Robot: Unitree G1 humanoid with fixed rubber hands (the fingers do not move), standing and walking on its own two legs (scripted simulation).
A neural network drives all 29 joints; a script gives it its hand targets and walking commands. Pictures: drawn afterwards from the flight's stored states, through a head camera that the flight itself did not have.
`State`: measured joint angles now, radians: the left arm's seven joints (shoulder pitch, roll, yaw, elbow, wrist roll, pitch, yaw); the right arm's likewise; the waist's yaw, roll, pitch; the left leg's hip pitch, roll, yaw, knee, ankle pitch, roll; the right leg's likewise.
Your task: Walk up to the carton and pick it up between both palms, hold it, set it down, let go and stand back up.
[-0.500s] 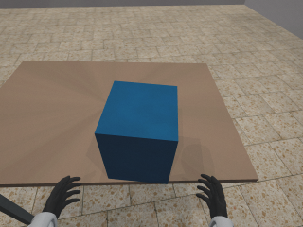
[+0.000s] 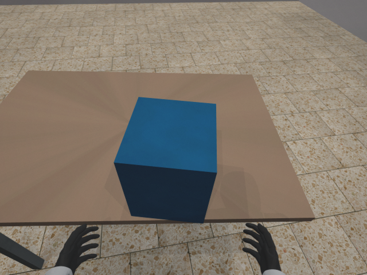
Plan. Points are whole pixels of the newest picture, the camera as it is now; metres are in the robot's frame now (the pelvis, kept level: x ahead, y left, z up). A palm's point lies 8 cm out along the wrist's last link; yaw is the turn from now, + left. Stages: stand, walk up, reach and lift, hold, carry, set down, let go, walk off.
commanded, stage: set down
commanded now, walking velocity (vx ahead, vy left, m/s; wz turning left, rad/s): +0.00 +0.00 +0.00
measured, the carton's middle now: (171, 162) +0.39 +0.00 +0.00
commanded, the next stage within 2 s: let go in 0.10 s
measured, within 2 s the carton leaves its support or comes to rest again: neither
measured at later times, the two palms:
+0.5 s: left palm out of the picture +0.17 +0.23 -0.07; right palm (275, 267) +0.14 -0.21 -0.07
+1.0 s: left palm out of the picture +0.14 +0.25 -0.10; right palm out of the picture +0.09 -0.27 -0.11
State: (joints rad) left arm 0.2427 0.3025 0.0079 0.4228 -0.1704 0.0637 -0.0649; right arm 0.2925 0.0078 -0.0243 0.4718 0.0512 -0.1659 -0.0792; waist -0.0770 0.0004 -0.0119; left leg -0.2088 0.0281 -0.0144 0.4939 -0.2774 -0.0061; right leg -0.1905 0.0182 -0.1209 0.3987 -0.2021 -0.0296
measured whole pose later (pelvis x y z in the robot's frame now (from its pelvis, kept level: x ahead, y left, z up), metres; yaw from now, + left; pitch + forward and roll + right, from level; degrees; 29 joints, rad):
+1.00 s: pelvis +0.01 -0.01 +0.00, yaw +0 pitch -1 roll -1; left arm 0.24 0.28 0.01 0.73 -0.07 -0.04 0.00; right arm 0.22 -0.22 -0.06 0.80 -0.04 -0.03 -0.01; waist -0.08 0.00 -0.01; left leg -0.21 0.03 -0.01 0.53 -0.31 -0.01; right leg -0.21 0.01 -0.12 0.47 -0.25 -0.04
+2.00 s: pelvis -0.02 -0.01 +0.00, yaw +0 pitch -2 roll -1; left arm 0.24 0.30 0.01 0.93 -0.07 -0.05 0.00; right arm 0.20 -0.22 -0.04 0.92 -0.04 -0.02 -0.01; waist -0.08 0.02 -0.01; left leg -0.21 0.03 -0.01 0.49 -0.26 -0.01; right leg -0.21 0.01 -0.12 0.43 -0.20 -0.04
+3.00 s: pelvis -0.03 -0.02 +0.00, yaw +0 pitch -1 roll +0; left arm 0.24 0.30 0.01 0.97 -0.07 -0.05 0.00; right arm 0.19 -0.22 -0.05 0.97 -0.04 -0.02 0.00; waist -0.08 0.03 -0.01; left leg -0.21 0.03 -0.01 0.43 -0.21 -0.02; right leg -0.23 0.01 -0.12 0.42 -0.18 -0.06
